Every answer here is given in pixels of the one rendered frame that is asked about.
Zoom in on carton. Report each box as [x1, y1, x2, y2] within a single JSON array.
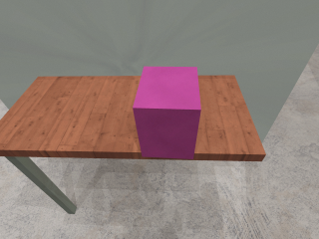
[[133, 66, 201, 159]]

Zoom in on table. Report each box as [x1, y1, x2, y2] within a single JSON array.
[[0, 75, 266, 214]]

